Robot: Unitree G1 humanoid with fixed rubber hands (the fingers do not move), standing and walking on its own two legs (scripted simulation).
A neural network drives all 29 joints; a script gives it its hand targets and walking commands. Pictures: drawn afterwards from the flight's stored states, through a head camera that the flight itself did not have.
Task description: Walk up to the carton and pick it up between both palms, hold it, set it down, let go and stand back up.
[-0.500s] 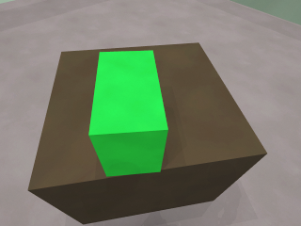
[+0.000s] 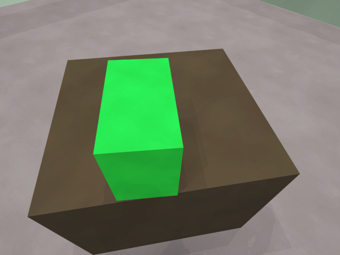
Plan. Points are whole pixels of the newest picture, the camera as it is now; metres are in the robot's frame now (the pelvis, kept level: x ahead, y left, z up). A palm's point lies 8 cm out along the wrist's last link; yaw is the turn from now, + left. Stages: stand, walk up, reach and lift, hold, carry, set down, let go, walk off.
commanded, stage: walk up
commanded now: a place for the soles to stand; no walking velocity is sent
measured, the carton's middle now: (142, 128) +0.44 +0.08 +0.01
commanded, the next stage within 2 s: reach and lift in 1.60 s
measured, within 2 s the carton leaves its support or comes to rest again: neither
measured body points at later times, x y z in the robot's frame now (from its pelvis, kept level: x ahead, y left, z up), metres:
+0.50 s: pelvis -0.02 +0.01 +0.00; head -0.02 +0.03 +0.45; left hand -0.01 +0.24 -0.16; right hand -0.01 -0.21 -0.15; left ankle -0.03 +0.15 -0.74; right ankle -0.03 -0.09 -0.74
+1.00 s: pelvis -0.03 +0.02 +0.00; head -0.02 +0.03 +0.45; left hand -0.05 +0.25 -0.16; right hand +0.00 -0.21 -0.15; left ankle -0.03 +0.15 -0.74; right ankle -0.03 -0.09 -0.74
